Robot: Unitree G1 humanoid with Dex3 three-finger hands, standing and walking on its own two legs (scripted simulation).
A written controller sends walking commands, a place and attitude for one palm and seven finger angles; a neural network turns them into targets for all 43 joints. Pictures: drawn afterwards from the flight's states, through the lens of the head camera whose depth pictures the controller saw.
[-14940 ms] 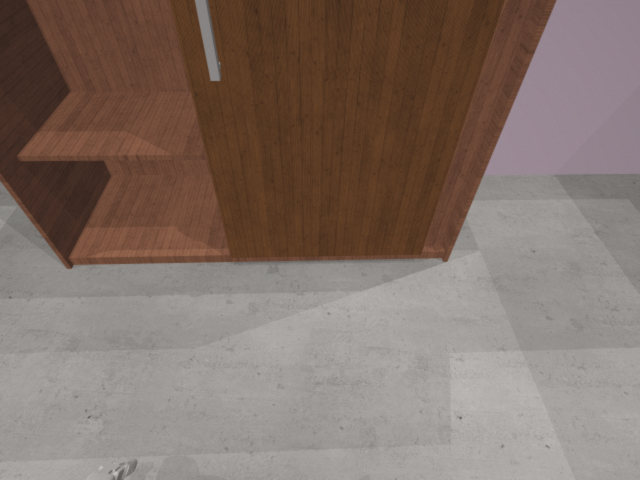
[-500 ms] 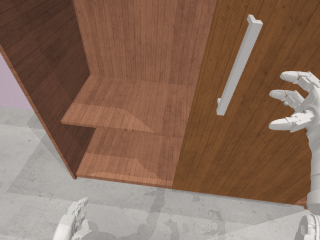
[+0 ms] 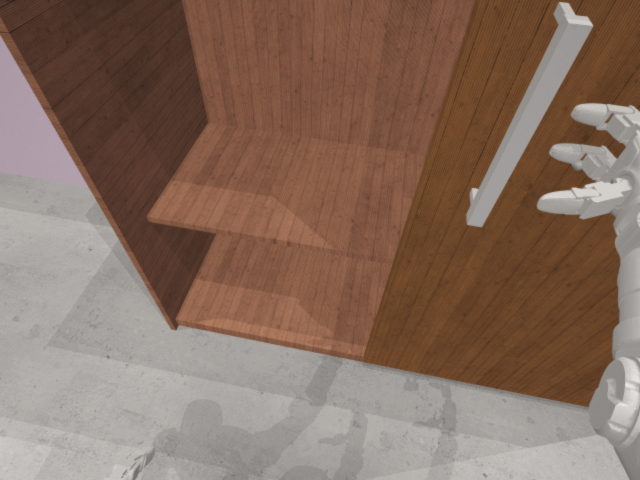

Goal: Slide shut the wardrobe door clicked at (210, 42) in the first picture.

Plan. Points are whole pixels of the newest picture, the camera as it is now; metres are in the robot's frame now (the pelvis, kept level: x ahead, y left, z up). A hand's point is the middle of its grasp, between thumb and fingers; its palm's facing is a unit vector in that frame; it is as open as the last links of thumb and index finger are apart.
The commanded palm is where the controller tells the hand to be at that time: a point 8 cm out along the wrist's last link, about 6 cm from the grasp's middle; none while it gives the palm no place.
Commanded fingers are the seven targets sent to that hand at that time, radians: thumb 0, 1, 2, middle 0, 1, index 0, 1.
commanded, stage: move the hooked fingers beside the handle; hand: right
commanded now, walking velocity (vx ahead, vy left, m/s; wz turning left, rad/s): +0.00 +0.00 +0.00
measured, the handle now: (511, 133) +0.53 -0.17 +0.18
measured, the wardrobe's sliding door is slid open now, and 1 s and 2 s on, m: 0.64 0.64 0.64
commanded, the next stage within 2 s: feel for the door with the fingertips in 1.10 s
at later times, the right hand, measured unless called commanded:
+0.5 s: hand (570, 151) +0.48 -0.23 +0.19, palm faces +0.09 +1.00 +0.00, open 13.6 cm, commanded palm +0.46 -0.29 +0.18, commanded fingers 0.00 0.50 -0.30 0.30 1.20 0.30 1.20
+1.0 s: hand (575, 153) +0.48 -0.24 +0.19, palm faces +0.07 +1.00 -0.01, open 13.4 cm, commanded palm +0.46 -0.29 +0.18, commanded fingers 0.00 0.50 -0.30 0.30 1.20 0.30 1.20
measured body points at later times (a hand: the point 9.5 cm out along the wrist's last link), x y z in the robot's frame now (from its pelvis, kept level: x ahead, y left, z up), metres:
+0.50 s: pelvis +0.01 +0.01 +0.00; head +0.04 +0.01 +0.44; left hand +0.03 +0.28 -0.12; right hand +0.47 -0.28 +0.20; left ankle -0.04 +0.10 -0.73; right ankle +0.03 -0.10 -0.73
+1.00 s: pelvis -0.01 +0.00 -0.01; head +0.04 +0.00 +0.44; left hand +0.01 +0.27 -0.12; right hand +0.47 -0.29 +0.19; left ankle -0.04 +0.10 -0.73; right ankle +0.03 -0.10 -0.73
